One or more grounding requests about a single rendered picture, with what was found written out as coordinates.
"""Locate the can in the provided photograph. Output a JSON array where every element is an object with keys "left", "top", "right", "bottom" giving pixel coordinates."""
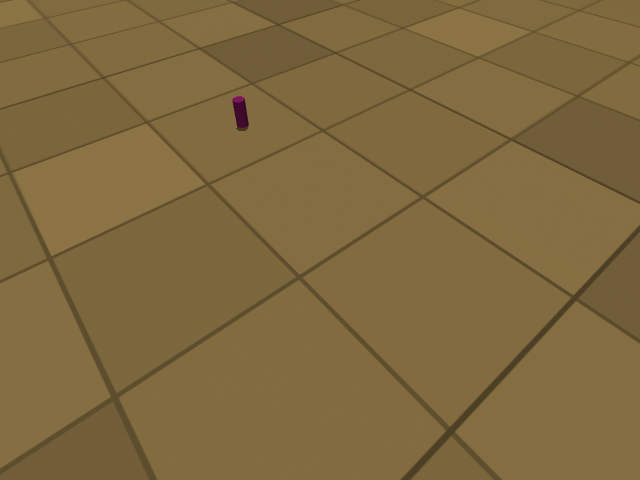
[{"left": 232, "top": 96, "right": 249, "bottom": 128}]

